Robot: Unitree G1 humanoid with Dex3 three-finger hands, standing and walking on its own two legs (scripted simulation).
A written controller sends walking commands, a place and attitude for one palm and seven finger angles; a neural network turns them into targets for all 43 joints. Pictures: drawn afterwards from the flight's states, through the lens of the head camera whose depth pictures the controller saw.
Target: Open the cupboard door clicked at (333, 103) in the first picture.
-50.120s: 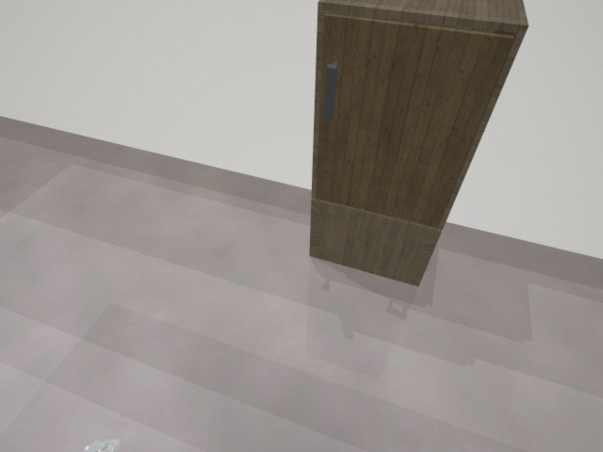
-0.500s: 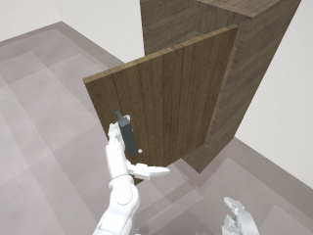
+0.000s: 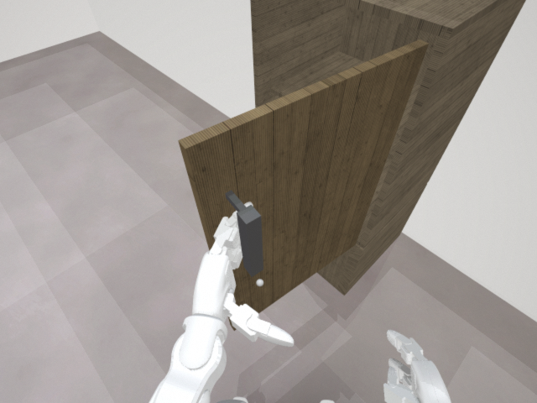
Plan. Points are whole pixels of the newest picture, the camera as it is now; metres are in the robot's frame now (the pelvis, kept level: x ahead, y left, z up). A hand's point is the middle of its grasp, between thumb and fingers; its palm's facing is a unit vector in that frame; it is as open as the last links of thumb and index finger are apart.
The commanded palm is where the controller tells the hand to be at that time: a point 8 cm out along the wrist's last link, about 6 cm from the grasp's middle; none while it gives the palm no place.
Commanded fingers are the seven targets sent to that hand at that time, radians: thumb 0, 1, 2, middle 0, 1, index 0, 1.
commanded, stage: slide the hand sideways off the handle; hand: left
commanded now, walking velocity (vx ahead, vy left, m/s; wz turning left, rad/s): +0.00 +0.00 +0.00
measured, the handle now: (243, 234) +0.34 +0.06 +0.07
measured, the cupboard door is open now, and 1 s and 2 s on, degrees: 82 82 82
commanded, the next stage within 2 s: draw the hand back to the body in 0.78 s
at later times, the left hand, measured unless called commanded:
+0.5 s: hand (228, 312) +0.23 +0.07 +0.07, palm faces -0.05 -1.00 -0.02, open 16.3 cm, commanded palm +0.20 +0.13 +0.07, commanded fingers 0.00 -0.50 0.30 -0.15 -0.30 -0.15 -0.30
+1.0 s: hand (203, 331) +0.20 +0.10 +0.07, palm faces -0.05 -1.00 -0.05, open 16.3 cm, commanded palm +0.17 +0.16 +0.09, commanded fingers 0.00 -0.50 0.30 -0.15 -0.30 -0.15 -0.30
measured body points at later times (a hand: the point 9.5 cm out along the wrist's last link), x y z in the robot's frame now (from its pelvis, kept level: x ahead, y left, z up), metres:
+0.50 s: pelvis +0.02 -0.02 -0.01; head +0.06 -0.03 +0.44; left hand +0.22 +0.12 +0.07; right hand +0.21 -0.23 -0.08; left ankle +0.01 +0.07 -0.69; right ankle +0.02 -0.10 -0.69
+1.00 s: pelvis +0.01 -0.04 -0.01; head +0.05 -0.05 +0.43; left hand +0.20 +0.15 +0.08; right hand +0.20 -0.26 -0.09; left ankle +0.01 +0.07 -0.69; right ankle +0.02 -0.10 -0.69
